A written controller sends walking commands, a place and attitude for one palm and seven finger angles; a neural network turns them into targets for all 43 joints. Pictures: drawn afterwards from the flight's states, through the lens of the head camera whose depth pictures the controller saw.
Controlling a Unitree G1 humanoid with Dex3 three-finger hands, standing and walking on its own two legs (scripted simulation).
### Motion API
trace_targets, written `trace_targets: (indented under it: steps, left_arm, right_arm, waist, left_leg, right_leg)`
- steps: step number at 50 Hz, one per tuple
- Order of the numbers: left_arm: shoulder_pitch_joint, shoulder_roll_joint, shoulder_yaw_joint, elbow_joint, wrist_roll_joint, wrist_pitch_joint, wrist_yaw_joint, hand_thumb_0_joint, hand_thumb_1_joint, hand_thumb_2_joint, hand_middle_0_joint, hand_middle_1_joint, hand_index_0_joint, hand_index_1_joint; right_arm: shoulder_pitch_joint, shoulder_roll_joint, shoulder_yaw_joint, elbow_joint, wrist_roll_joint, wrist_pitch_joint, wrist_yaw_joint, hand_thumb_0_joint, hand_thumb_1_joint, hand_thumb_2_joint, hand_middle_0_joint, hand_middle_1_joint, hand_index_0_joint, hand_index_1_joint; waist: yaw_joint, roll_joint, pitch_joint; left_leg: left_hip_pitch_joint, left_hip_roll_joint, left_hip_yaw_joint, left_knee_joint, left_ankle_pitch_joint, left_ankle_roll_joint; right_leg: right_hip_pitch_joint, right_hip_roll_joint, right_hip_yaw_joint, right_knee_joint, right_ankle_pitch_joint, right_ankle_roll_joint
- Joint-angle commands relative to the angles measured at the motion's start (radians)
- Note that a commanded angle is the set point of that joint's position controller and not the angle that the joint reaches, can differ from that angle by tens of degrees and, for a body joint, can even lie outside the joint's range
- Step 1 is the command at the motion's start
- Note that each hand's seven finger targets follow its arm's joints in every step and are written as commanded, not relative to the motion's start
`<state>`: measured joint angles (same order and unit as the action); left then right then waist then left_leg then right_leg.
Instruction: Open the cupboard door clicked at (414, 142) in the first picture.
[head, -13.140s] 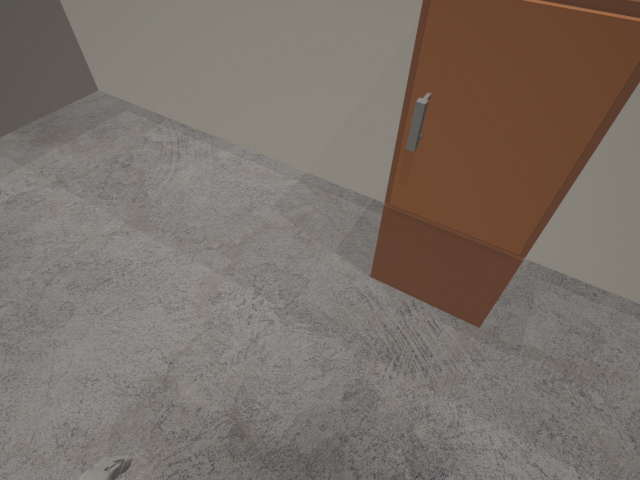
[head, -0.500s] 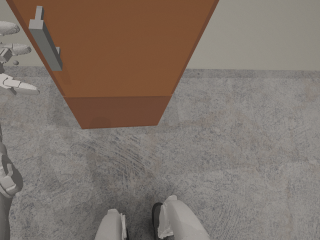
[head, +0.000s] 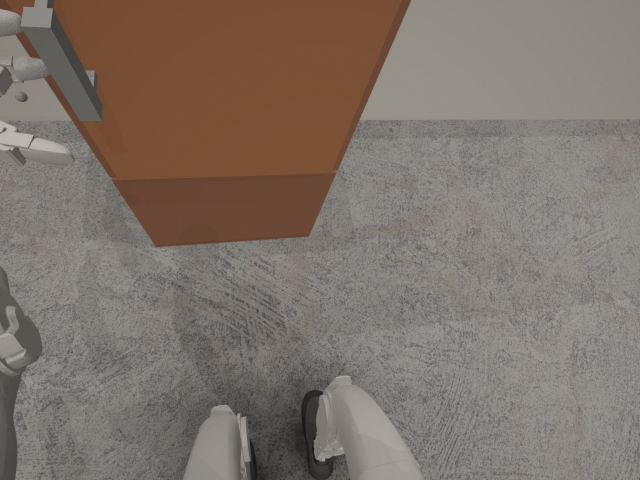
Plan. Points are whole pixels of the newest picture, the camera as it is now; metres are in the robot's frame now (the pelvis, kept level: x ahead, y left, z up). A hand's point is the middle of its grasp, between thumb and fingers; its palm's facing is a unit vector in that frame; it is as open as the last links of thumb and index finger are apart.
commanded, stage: slide the fingers in behind the handle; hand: left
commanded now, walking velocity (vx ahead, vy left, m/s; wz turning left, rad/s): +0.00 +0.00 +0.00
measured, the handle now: (70, 56) +0.58 +0.22 +0.06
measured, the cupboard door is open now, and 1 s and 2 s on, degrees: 0 0 0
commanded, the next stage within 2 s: close the thumb around the handle in 1.38 s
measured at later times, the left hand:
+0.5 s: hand (29, 98) +0.53 +0.25 +0.06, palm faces +0.06 -1.00 +0.00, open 14.2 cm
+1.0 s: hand (97, 97) +0.53 +0.19 +0.06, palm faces +0.03 -1.00 -0.03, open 13.7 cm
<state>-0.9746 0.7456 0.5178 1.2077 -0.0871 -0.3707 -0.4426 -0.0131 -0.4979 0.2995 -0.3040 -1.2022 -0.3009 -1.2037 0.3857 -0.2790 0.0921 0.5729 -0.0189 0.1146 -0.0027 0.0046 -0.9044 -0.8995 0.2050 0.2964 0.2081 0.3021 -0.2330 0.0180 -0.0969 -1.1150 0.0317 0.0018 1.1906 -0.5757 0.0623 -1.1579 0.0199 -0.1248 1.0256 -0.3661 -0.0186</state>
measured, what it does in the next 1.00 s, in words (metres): stands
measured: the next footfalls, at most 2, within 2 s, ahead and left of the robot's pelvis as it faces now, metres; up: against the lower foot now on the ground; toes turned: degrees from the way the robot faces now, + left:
none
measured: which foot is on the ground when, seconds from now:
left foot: down 0.00-1.00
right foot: down 0.00-1.00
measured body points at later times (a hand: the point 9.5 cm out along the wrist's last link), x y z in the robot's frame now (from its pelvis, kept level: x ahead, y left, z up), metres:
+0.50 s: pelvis +0.01 +0.00 +0.01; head +0.18 +0.05 +0.42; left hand +0.52 +0.31 +0.06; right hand +0.00 -0.26 -0.09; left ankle -0.02 +0.07 -0.64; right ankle +0.06 -0.12 -0.64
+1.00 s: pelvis +0.01 -0.01 +0.01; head +0.17 +0.03 +0.43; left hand +0.52 +0.25 +0.06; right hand +0.02 -0.26 -0.10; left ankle -0.02 +0.07 -0.64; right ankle +0.06 -0.12 -0.64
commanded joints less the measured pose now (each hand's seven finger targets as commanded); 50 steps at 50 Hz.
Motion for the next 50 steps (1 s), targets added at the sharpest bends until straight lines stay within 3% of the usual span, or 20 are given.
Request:
trace_targets:
  steps: [1, 3, 5, 7, 13, 21, 24, 25, 26, 29, 33, 35, 37, 38, 40, 42, 44, 47, 48, 50]
  left_arm:
    - [-0.391, 0.282, 0.014, -0.238, -0.008, -0.061, 0.026, 0.0, -0.5, 0.3, -0.3, -1.2, -0.3, -1.2]
    - [-0.42, 0.23, -0.023, -0.26, -0.011, -0.064, 0.034, 0.0, -0.5, 0.3, -0.3, -1.2, -0.3, -1.2]
    - [-0.409, 0.216, -0.027, -0.259, -0.012, -0.059, 0.038, 0.0, -0.5, 0.3, -0.3, -1.2, -0.3, -1.2]
    - [-0.386, 0.22, -0.018, -0.229, -0.016, -0.053, 0.041, 0.0, -0.5, 0.3, -0.3, -1.2, -0.3, -1.2]
    - [-0.461, 0.142, -0.084, -0.219, -0.007, -0.064, 0.059, 0.0, -0.5, 0.3, -0.3, -1.2, -0.3, -1.2]
    - [-0.459, 0.019, -0.166, -0.269, -0.01, -0.079, 0.07, 0.0, -0.5, 0.3, -0.3, -1.2, -0.3, -1.2]
    - [-0.472, -0.008, -0.186, -0.263, -0.009, -0.08, 0.08, 0.0, -0.5, 0.3, -0.3, -1.2, -0.3, -1.2]
    - [-0.481, -0.051, -0.216, -0.258, -0.011, -0.077, 0.083, 0.0, -0.5, 0.3, -0.3, -1.2, -0.3, -1.2]
    - [-0.48, -0.032, -0.199, -0.241, -0.009, -0.076, 0.089, 0.0, -0.5, 0.3, -0.3, -1.2, -0.3, -1.2]
    - [-0.529, -0.055, -0.227, -0.26, 0.002, -0.086, 0.103, 0.0, -0.5, 0.3, -0.3, -1.2, -0.3, -1.2]
    - [-0.528, -0.161, -0.303, -0.282, -0.003, -0.097, 0.109, 0.0, -0.5, 0.3, -0.3, -1.2, -0.3, -1.2]
    - [-0.505, -0.15, -0.289, -0.295, -0.006, -0.102, 0.112, 0.0, -0.5, 0.3, -0.3, -1.2, -0.3, -1.2]
    - [-0.491, -0.199, -0.325, -0.3, -0.007, -0.103, 0.114, 0.0, -0.5, 0.3, -0.3, -1.2, -0.3, -1.2]
    - [-0.528, -0.228, -0.35, -0.328, -0.011, -0.109, 0.114, 0.0, -0.5, 0.3, -0.3, -1.2, -0.3, -1.2]
    - [-0.502, -0.173, -0.288, -0.287, -0.025, -0.103, 0.127, 0.0, -0.5, 0.3, -0.3, -1.2, -0.3, -1.2]
    - [-0.461, -0.063, -0.158, -0.228, -0.039, -0.094, 0.171, 0.0, -0.5, 0.3, -0.3, -1.2, -0.3, -1.2]
    - [-0.438, 0.024, -0.074, -0.213, -0.02, -0.1, 0.224, 0.0, -0.5, 0.3, -0.3, -1.2, -0.3, -1.2]
    - [-0.404, -0.045, -0.155, -0.239, 0.028, -0.134, 0.242, 0.0, -0.5, 0.3, -0.3, -1.2, -0.3, -1.2]
    - [-0.397, -0.038, -0.152, -0.225, 0.033, -0.144, 0.239, 0.0, -0.5, 0.3, -0.3, -1.2, -0.3, -1.2]
    - [-0.422, -0.029, -0.156, -0.234, 0.038, -0.152, 0.231, 0.0, -0.5, 0.3, -0.3, -1.2, -0.3, -1.2]
  right_arm:
    - [0.209, -0.209, -0.083, -0.028, -0.004, -0.005, -0.004, 0.0, -0.9, -0.9, 0.2, 0.3, 0.2, 0.3]
    - [0.213, -0.206, -0.085, -0.026, -0.005, -0.007, -0.002, 0.0, -0.9, -0.9, 0.2, 0.3, 0.2, 0.3]
    - [0.215, -0.207, -0.087, -0.019, -0.006, -0.007, 0.0, 0.0, -0.9, -0.9, 0.2, 0.3, 0.2, 0.3]
    - [0.215, -0.21, -0.086, -0.014, -0.005, -0.006, -0.001, 0.0, -0.9, -0.9, 0.2, 0.3, 0.2, 0.3]
    - [0.221, -0.202, -0.087, 0.003, -0.01, -0.015, -0.003, 0.0, -0.9, -0.9, 0.2, 0.3, 0.2, 0.3]
    - [0.228, -0.196, -0.102, 0.022, -0.019, -0.015, 0.008, 0.0, -0.9, -0.9, 0.2, 0.3, 0.2, 0.3]
    - [0.233, -0.195, -0.104, 0.032, -0.02, -0.012, 0.011, 0.0, -0.9, -0.9, 0.2, 0.3, 0.2, 0.3]
    - [0.226, -0.19, -0.105, 0.034, -0.019, -0.013, 0.013, 0.0, -0.9, -0.9, 0.2, 0.3, 0.2, 0.3]
    - [0.224, -0.193, -0.106, 0.038, -0.021, -0.013, 0.013, 0.0, -0.9, -0.9, 0.2, 0.3, 0.2, 0.3]
    - [0.226, -0.189, -0.106, 0.046, -0.024, -0.015, 0.012, 0.0, -0.9, -0.9, 0.2, 0.3, 0.2, 0.3]
    - [0.226, -0.18, -0.112, 0.049, -0.031, -0.02, 0.02, 0.0, -0.9, -0.9, 0.2, 0.3, 0.2, 0.3]
    - [0.229, -0.182, -0.118, 0.055, -0.032, -0.017, 0.023, 0.0, -0.9, -0.9, 0.2, 0.3, 0.2, 0.3]
    - [0.22, -0.176, -0.12, 0.055, -0.031, -0.017, 0.027, 0.0, -0.9, -0.9, 0.2, 0.3, 0.2, 0.3]
    - [0.217, -0.174, -0.12, 0.057, -0.033, -0.02, 0.028, 0.0, -0.9, -0.9, 0.2, 0.3, 0.2, 0.3]
    - [0.211, -0.177, -0.119, 0.062, -0.027, -0.015, 0.027, 0.0, -0.9, -0.9, 0.2, 0.3, 0.2, 0.3]
    - [0.21, -0.178, -0.111, 0.043, -0.023, -0.014, 0.02, 0.0, -0.9, -0.9, 0.2, 0.3, 0.2, 0.3]
    - [0.205, -0.169, -0.099, 0.016, -0.026, -0.015, 0.024, 0.0, -0.9, -0.9, 0.2, 0.3, 0.2, 0.3]
    - [0.184, -0.152, -0.096, -0.013, -0.025, -0.02, 0.038, 0.0, -0.9, -0.9, 0.2, 0.3, 0.2, 0.3]
    - [0.189, -0.156, -0.098, -0.017, -0.025, -0.021, 0.037, 0.0, -0.9, -0.9, 0.2, 0.3, 0.2, 0.3]
    - [0.19, -0.161, -0.099, -0.016, -0.023, -0.018, 0.035, 0.0, -0.9, -0.9, 0.2, 0.3, 0.2, 0.3]
  waist:
    - [0.012, 0.262, -0.564]
    - [-0.009, 0.256, -0.559]
    - [0.0, 0.279, -0.574]
    - [0.0, 0.233, -0.538]
    - [-0.032, 0.249, -0.49]
    - [-0.032, 0.3, -0.557]
    - [-0.04, 0.29, -0.539]
    - [-0.05, 0.292, -0.524]
    - [-0.047, 0.263, -0.506]
    - [-0.055, 0.306, -0.51]
    - [-0.065, 0.32, -0.533]
    - [-0.056, 0.291, -0.565]
    - [-0.057, 0.283, -0.562]
    - [-0.069, 0.324, -0.562]
    - [-0.048, 0.281, -0.546]
    - [-0.024, 0.2, -0.528]
    - [0.008, 0.205, -0.546]
    - [0.004, 0.188, -0.491]
    - [-0.007, 0.147, -0.476]
    - [-0.01, 0.154, -0.499]
  left_leg:
    - [0.42, 0.016, -0.114, -0.147, 0.618, -0.068]
    - [0.434, 0.018, -0.12, -0.149, 0.62, -0.064]
    - [0.451, 0.018, -0.121, -0.154, 0.623, -0.069]
    - [0.417, 0.016, -0.116, -0.161, 0.582, -0.063]
    - [0.433, 0.015, -0.126, -0.163, 0.564, -0.064]
    - [0.567, 0.024, -0.15, -0.155, 0.713, -0.095]
    - [0.591, 0.029, -0.164, -0.159, 0.738, -0.102]
    - [0.582, 0.025, -0.154, -0.157, 0.713, -0.097]
    - [0.551, 0.022, -0.153, -0.16, 0.668, -0.094]
    - [0.575, 0.021, -0.157, -0.16, 0.695, -0.101]
    - [0.638, 0.024, -0.172, -0.155, 0.762, -0.11]
    - [0.654, 0.026, -0.175, -0.155, 0.795, -0.113]
    - [0.651, 0.023, -0.169, -0.158, 0.783, -0.109]
    - [0.672, 0.023, -0.171, -0.154, 0.807, -0.11]
    - [0.636, 0.019, -0.17, -0.163, 0.756, -0.111]
    - [0.518, 0.006, -0.143, -0.169, 0.686, -0.089]
    - [0.434, -0.008, -0.116, -0.162, 0.649, -0.076]
    - [0.363, -0.015, -0.084, -0.17, 0.553, -0.055]
    - [0.364, -0.01, -0.089, -0.171, 0.562, -0.052]
    - [0.359, -0.011, -0.088, -0.17, 0.537, -0.05]
  right_leg:
    - [0.298, 0.033, 0.067, -0.052, 0.242, -0.009]
    - [0.285, 0.034, 0.065, -0.055, 0.242, -0.009]
    - [0.283, 0.034, 0.064, -0.059, 0.234, -0.009]
    - [0.295, 0.034, 0.065, -0.069, 0.222, -0.009]
    - [0.238, 0.034, 0.058, -0.07, 0.196, -0.012]
    - [0.191, 0.034, 0.048, -0.072, 0.218, -0.014]
    - [0.167, 0.035, 0.038, -0.072, 0.215, -0.014]
    - [0.162, 0.035, 0.041, -0.079, 0.211, -0.012]
    - [0.174, 0.035, 0.041, -0.081, 0.198, -0.013]
    - [0.158, 0.032, 0.04, -0.075, 0.205, -0.016]
    - [0.133, 0.032, 0.032, -0.074, 0.218, -0.019]
    - [0.161, 0.034, 0.032, -0.078, 0.239, -0.017]
    - [0.171, 0.033, 0.033, -0.085, 0.241, -0.016]
    - [0.149, 0.033, 0.03, -0.081, 0.248, -0.019]
    - [0.182, 0.035, 0.03, -0.084, 0.235, -0.021]
    - [0.274, 0.034, 0.04, -0.08, 0.262, -0.019]
    - [0.339, 0.03, 0.056, -0.058, 0.297, -0.021]
    - [0.38, 0.026, 0.075, -0.064, 0.296, -0.016]
    - [0.379, 0.029, 0.073, -0.063, 0.303, -0.017]
    - [0.383, 0.027, 0.081, -0.059, 0.291, -0.013]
